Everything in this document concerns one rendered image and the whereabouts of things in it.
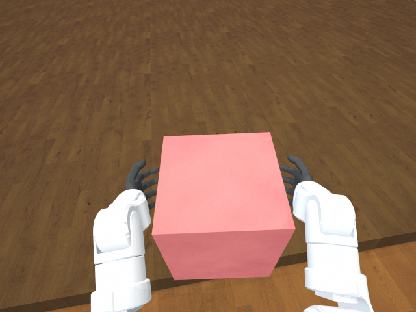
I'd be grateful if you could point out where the robot right forearm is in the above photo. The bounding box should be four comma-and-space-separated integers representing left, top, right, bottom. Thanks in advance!
293, 181, 374, 312

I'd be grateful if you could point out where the robot right hand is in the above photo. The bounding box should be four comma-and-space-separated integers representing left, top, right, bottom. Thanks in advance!
279, 155, 313, 207

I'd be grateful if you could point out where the carton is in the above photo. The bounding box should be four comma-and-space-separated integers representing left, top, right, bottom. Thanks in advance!
152, 132, 296, 280

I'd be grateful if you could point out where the robot left forearm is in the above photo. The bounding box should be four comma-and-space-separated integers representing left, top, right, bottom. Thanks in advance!
91, 189, 152, 312

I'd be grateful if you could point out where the robot left hand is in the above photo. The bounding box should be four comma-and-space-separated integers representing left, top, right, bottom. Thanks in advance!
125, 159, 159, 210

